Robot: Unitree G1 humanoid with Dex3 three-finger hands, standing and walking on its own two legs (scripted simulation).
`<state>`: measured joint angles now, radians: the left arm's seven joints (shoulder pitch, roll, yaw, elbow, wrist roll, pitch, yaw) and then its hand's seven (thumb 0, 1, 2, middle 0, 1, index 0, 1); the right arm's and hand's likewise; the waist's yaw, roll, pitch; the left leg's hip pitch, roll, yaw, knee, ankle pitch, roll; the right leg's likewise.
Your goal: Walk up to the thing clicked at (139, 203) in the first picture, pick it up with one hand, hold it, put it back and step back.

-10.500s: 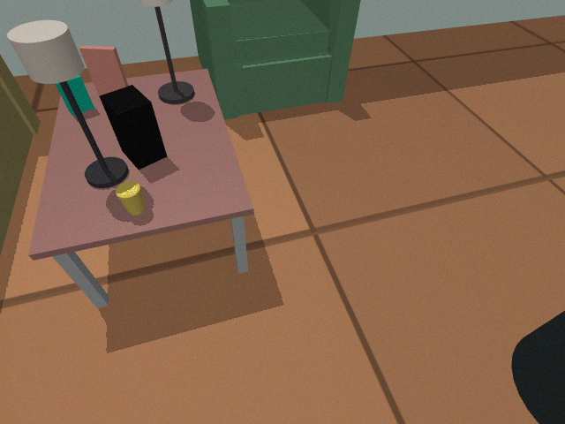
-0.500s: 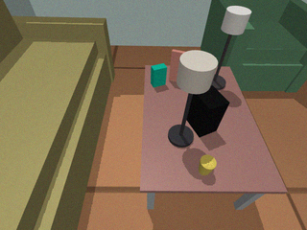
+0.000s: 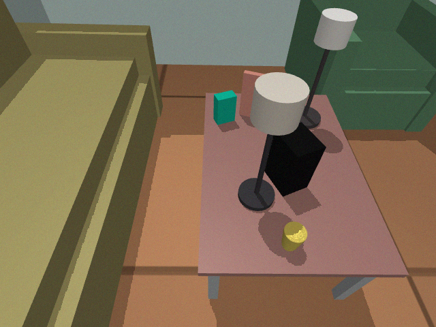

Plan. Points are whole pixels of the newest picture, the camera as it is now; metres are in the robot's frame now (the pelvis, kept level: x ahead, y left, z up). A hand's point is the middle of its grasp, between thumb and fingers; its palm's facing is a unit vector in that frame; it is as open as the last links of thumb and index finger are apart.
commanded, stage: stand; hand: right
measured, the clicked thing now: (292, 238) +0.43 -0.23 -0.31
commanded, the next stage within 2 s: go down in 0.50 s
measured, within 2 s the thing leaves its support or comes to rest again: neither
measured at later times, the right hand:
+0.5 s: hand out of the picture +0.08 -0.25 -0.16, palm faces -0.03 +0.94 -0.34, open 7.4 cm
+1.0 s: hand out of the picture +0.13 -0.26 -0.15, palm faces +0.04 +0.94 -0.33, open 14.4 cm
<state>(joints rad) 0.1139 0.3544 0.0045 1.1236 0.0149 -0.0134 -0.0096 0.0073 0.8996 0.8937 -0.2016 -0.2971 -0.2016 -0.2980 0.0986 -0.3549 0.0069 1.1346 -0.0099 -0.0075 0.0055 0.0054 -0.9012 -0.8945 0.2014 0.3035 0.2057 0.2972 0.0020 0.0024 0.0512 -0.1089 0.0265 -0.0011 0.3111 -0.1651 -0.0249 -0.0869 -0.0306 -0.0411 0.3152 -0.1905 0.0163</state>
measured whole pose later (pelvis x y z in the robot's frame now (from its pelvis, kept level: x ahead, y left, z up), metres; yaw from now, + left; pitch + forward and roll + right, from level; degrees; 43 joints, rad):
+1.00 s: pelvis -0.01 +0.00 -0.02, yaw -2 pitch +6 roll +1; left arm 0.16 0.30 0.11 0.76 -0.02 -0.08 0.01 0.01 0.05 0.20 -0.05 -0.06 -0.06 -0.05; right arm 0.08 -0.36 -0.11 0.76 -0.03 0.26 0.07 0.00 -0.05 -0.22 0.05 0.07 0.06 0.07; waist 0.02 -0.02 -0.03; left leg -0.41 0.03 0.03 0.59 -0.28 -0.02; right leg -0.42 -0.03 0.00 0.62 -0.31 0.02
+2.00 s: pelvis +0.01 +0.00 -0.06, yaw -3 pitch +10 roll +2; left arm 0.39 0.26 0.06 0.33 -0.02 -0.11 0.12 -0.01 -0.53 0.05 -0.06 -0.05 -0.06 -0.05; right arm 0.32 -0.42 -0.24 0.27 0.02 0.39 0.17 -0.01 0.53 -0.06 0.03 0.07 0.04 0.06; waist 0.02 -0.02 -0.12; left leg -0.60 0.03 0.06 0.87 -0.45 -0.02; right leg -0.63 -0.04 0.04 0.92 -0.47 0.02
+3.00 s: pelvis -0.01 -0.01 -0.05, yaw -2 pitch +12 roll +3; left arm 0.32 0.28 -0.01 0.43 0.01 -0.19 0.13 -0.01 -0.54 0.06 -0.06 -0.05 -0.06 -0.05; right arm -0.35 -0.77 -0.57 1.06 0.09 -0.10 0.50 -0.01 0.50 -0.07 0.04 0.06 0.04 0.05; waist 0.08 0.03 -0.08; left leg -0.63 0.01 0.05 0.79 -0.37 -0.02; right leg -0.67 -0.05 0.03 0.88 -0.42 0.01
